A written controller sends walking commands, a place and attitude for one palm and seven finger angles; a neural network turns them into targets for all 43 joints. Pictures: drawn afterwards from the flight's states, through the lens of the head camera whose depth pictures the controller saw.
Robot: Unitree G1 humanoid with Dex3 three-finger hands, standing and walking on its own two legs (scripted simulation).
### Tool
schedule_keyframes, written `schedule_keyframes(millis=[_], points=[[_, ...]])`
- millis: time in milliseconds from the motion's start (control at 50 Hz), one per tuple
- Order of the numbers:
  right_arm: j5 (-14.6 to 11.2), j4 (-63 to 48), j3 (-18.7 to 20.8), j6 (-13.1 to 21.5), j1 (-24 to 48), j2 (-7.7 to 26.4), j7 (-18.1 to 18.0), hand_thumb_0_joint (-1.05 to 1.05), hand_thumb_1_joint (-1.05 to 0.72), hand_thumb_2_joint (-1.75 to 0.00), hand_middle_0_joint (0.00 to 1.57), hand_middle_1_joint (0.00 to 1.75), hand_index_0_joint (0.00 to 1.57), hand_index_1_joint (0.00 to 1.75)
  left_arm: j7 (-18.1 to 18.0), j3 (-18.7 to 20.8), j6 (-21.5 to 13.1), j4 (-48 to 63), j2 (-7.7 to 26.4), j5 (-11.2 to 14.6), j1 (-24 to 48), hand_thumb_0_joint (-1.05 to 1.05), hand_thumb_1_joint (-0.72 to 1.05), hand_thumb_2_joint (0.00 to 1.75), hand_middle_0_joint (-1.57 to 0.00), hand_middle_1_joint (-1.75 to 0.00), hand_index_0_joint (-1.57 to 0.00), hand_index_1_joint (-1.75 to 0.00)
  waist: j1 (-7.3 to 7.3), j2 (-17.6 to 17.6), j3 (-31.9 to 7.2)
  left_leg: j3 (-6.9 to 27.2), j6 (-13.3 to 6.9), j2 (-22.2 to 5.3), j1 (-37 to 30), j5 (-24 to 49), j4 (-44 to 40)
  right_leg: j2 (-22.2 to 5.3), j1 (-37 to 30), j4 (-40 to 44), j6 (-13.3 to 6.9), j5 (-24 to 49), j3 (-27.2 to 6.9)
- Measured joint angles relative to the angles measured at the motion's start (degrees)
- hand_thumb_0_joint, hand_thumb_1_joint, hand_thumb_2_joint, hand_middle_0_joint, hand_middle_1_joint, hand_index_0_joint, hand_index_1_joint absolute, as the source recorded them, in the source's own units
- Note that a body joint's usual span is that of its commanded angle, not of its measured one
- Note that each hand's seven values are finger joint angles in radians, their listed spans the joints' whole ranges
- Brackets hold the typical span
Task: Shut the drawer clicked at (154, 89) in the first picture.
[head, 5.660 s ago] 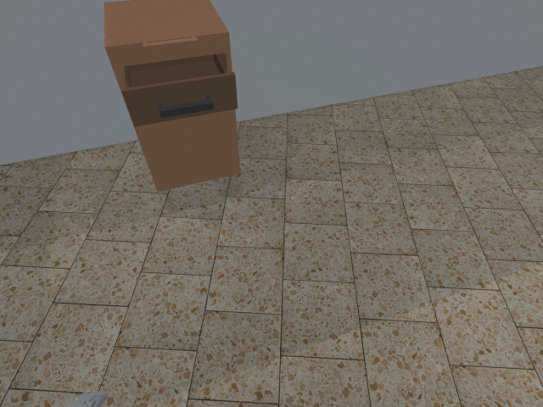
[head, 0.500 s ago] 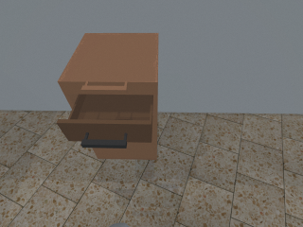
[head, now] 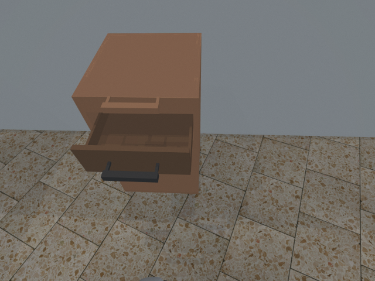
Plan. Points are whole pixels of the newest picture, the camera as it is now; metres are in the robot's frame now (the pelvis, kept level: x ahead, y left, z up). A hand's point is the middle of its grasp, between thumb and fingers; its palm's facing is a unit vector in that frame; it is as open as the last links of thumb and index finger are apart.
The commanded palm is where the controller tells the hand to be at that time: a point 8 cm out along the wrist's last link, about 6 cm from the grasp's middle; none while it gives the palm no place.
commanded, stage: come to a stop and stand still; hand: left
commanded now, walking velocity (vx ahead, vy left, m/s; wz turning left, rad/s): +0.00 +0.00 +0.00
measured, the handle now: (131, 170) +0.45 +0.24 -0.18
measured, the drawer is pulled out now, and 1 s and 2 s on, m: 0.17 0.17 0.17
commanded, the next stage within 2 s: look again from close up in 0.56 s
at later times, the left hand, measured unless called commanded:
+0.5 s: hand out of the picture -0.02 +0.16 -0.16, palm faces +0.05 -0.98 -0.20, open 7.3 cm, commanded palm none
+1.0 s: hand out of the picture -0.01 +0.21 -0.17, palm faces +0.04 -0.98 -0.20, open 7.3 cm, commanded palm none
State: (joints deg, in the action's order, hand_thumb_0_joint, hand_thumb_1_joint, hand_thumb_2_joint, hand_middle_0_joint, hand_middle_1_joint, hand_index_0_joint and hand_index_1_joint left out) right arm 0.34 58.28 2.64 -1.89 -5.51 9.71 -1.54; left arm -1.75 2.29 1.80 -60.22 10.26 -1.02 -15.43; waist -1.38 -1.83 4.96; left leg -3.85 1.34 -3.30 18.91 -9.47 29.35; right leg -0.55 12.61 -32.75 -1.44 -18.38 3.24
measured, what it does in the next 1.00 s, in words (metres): steps on the spot: left foot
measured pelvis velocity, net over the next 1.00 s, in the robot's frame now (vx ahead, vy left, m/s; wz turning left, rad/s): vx -0.01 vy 0.04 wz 0.01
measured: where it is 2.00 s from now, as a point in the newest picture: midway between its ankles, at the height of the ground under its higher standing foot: outside the picture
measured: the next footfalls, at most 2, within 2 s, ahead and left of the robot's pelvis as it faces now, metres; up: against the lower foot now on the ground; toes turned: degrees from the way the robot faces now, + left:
left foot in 0.20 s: +0.02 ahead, +0.13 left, +0.00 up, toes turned +2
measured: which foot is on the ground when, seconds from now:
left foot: down 0.00-0.02, up 0.04-0.18, down 0.20-1.00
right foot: down 0.00-1.00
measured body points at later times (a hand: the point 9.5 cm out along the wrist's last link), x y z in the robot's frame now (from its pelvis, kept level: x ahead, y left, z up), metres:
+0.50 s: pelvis -0.03 -0.02 +0.01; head -0.02 -0.03 +0.46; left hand -0.02 +0.21 -0.14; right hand -0.06 -0.23 -0.15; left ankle -0.01 +0.13 -0.73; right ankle -0.02 -0.09 -0.73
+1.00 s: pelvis -0.01 +0.04 +0.01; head -0.02 +0.03 +0.46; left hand -0.01 +0.26 -0.15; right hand -0.01 -0.18 -0.16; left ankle -0.02 +0.13 -0.73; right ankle -0.02 -0.09 -0.73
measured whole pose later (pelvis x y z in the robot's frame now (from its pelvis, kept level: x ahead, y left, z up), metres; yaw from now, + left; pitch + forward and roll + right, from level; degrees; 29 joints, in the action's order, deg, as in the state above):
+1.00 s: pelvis -0.01 +0.04 +0.01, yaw +0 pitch -1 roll +0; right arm 0.9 61.4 -1.0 1.1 -18.6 8.9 -1.6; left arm -2.1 -0.3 -0.7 -62.1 8.2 -0.7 -17.5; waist 0.2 -1.3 0.0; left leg -2.3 -2.2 1.2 11.2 -16.6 28.8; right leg -2.2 11.7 -28.7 0.7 -15.8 2.8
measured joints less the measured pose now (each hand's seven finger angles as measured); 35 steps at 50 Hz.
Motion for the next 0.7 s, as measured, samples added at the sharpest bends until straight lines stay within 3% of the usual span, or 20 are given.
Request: schedule_keyframes(millis=[60,100,200,220,300,660,700], points=[[0.0,0.9,0.2,-1.2,-1.1,0.8,0.2,0.00,-0.91,-0.90,0.20,0.30,0.20,0.30,-0.1,-0.5,-0.4,-0.5,-0.5,-0.1,-0.6,0.00,0.91,0.90,-0.20,-0.30,-0.20,-0.30,0.48,-0.5,-0.9,2.3,-0.4,0.8,0.6,-8.5,4.1,0.4,-0.8,1.2,-1.4,0.0,0.6],[0.0,1.8,0.2,-1.4,-2.1,1.1,0.2,0.00,-0.91,-0.90,0.20,0.30,0.20,0.30,-0.1,-0.8,-0.7,-1.0,-0.9,0.0,-0.7,0.00,0.91,0.90,-0.20,-0.30,-0.20,-0.30,0.72,-0.3,-1.6,3.1,-0.5,1.3,-0.1,-9.6,6.2,0.6,-1.4,2.5,-1.8,0.8,0.6],[0.0,4.1,-0.5,-0.6,-5.3,1.6,-0.2,0.00,-0.91,-0.90,0.20,0.30,0.20,0.30,0.1,-1.6,-1.1,-1.9,-2.4,0.4,0.3,0.01,0.91,0.90,-0.20,-0.30,-0.20,-0.30,1.91,-1.0,-3.2,4.4,-0.5,0.3,-6.1,-5.2,0.8,2.3,-1.4,3.5,-2.2,1.7,2.0],[0.1,4.9,-0.7,-0.3,-5.9,1.3,-0.4,0.00,-0.91,-0.90,0.20,0.30,0.20,0.30,-0.2,-1.6,-1.0,-2.3,-2.3,0.4,1.0,0.01,0.91,0.90,-0.20,-0.30,-0.20,-0.30,2.15,-0.6,-3.0,4.7,0.7,0.1,-6.8,-5.7,-0.8,2.4,-1.3,3.4,-2.2,1.7,2.4],[0.3,7.2,-1.9,0.3,-8.0,-0.2,-0.7,0.00,-0.91,-0.90,0.20,0.30,0.20,0.30,-0.1,-1.2,-1.3,-3.1,-1.2,0.9,2.8,0.01,0.94,0.90,-0.20,-0.30,-0.21,-0.30,1.36,1.3,-2.0,4.4,2.0,0.2,-8.3,-3.1,-4.1,2.4,-2.6,6.5,-2.4,3.9,2.1],[0.5,8.8,-2.7,1.2,-14.0,-2.9,-0.6,0.00,-0.91,-0.90,0.20,0.30,0.20,0.30,0.3,-1.4,-1.6,-5.2,-2.9,1.0,-0.8,0.00,0.91,0.90,-0.20,-0.30,-0.20,-0.30,1.81,1.4,-3.0,3.4,1.1,0.6,-8.6,-1.3,-7.1,2.1,-2.9,9.9,-1.7,6.2,1.2],[0.4,7.7,-2.7,1.2,-13.4,-2.6,-0.1,0.00,-0.91,-0.90,0.20,0.30,0.20,0.30,-0.6,-2.0,-2.8,-4.8,-3.6,0.5,-1.4,0.00,0.91,0.90,-0.20,-0.30,-0.20,-0.30,1.54,0.6,-2.9,3.5,0.5,0.3,-6.0,-4.7,-1.8,2.4,-2.0,9.6,-1.2,6.3,1.1]])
